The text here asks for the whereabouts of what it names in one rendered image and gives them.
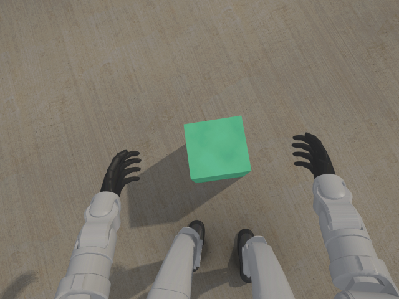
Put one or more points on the right robot forearm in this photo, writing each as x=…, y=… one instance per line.
x=354, y=264

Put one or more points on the robot left hand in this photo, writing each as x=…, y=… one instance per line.
x=114, y=180

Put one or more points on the left robot forearm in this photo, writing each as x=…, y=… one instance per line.
x=88, y=272

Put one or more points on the robot left foot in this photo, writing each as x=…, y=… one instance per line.
x=199, y=227

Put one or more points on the left robot thigh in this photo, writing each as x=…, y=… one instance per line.
x=174, y=278

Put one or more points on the carton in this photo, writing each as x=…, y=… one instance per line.
x=217, y=149

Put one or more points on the robot right hand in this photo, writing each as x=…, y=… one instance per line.
x=320, y=162

